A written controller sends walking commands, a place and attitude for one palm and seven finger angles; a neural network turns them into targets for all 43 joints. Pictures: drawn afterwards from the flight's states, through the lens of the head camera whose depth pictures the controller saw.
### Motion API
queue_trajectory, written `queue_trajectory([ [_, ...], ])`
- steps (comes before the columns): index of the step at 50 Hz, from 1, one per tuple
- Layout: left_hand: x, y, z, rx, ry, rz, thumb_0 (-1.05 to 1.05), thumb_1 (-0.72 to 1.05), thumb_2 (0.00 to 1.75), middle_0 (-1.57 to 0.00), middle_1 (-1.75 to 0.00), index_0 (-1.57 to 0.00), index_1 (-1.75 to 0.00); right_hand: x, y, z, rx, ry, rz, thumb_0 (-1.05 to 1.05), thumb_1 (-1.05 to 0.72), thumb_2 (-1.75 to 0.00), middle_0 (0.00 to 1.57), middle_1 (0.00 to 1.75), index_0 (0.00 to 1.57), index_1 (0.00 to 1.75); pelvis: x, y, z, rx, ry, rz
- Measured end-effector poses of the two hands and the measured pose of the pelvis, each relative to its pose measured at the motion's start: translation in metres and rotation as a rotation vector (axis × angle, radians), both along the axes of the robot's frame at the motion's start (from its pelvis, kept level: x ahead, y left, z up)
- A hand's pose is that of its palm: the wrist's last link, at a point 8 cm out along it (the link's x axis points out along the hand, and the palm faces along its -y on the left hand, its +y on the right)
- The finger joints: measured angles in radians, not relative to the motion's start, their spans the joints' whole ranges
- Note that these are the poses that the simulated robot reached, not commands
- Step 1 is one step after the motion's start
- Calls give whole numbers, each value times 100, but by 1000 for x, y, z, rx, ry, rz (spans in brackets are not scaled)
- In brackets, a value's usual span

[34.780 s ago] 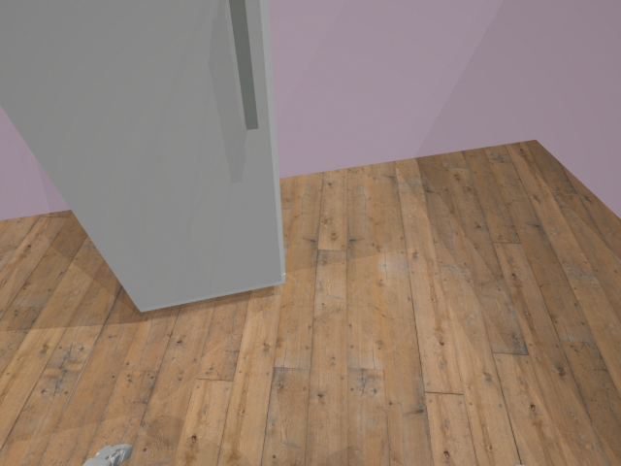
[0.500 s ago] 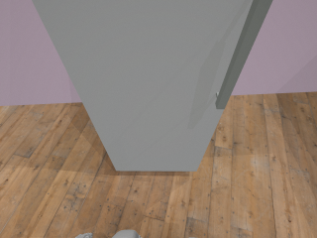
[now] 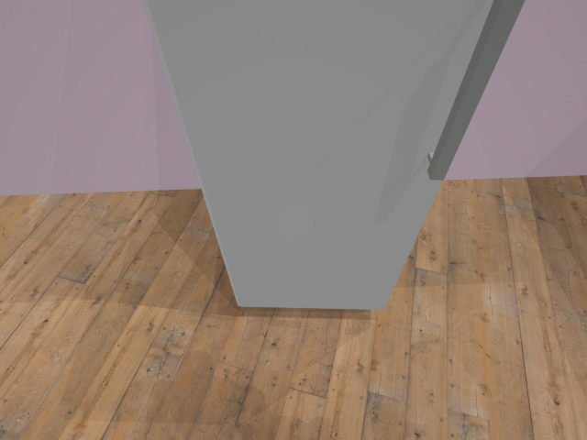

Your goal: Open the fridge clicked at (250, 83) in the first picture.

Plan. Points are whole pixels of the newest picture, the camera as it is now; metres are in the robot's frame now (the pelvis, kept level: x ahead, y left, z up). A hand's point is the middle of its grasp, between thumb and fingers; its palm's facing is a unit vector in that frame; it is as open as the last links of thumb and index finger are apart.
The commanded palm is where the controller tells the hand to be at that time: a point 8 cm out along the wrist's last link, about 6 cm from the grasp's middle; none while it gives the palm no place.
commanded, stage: come to a stop and stand still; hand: right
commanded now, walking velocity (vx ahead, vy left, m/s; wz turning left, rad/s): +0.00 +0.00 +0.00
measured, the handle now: (463, 91) +0.58 -0.21 +0.17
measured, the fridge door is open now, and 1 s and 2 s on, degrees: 4 4 4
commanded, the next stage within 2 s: look again from close up in 0.88 s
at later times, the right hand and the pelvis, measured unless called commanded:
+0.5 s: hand out of the picture -0.01 -0.18 -0.17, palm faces -0.01 +0.98 -0.21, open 7.3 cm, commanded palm none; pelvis -0.01 +0.00 +0.01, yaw +1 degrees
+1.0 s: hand out of the picture +0.05 -0.19 -0.16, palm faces -0.03 +0.97 -0.23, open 7.3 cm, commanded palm none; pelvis +0.01 +0.00 +0.01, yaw +2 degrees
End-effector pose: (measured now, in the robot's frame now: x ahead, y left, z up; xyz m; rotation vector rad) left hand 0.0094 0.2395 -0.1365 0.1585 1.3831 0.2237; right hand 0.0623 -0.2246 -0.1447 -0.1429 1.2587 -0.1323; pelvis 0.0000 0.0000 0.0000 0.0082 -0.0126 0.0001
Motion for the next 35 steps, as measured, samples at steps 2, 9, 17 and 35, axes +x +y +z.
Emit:
queue_trajectory([
  [2,-12,-6,4,-5,25,-14,0,91,90,-19,-30,-19,-30,-7,0,1,6,5,-14,0,-92,-90,21,30,21,30,-5,1,4,-1,-7,7],
  [9,-31,-21,2,-60,40,-24,0,90,90,-20,-30,-20,-30,-41,-4,9,-5,66,-24,0,-92,-90,21,30,21,30,-14,1,10,-7,-8,7],
  [17,-37,-27,-2,-92,40,-12,0,91,90,-20,-30,-20,-30,-76,-3,14,-25,156,-42,0,-91,-90,20,30,20,30,-13,3,12,-7,1,12],
  [35,-19,-40,-10,-112,-50,-21,0,91,90,-20,-30,-20,-30,-42,-10,17,-47,64,19,1,-92,-90,21,30,21,30,4,-9,7,-19,-7,29],
])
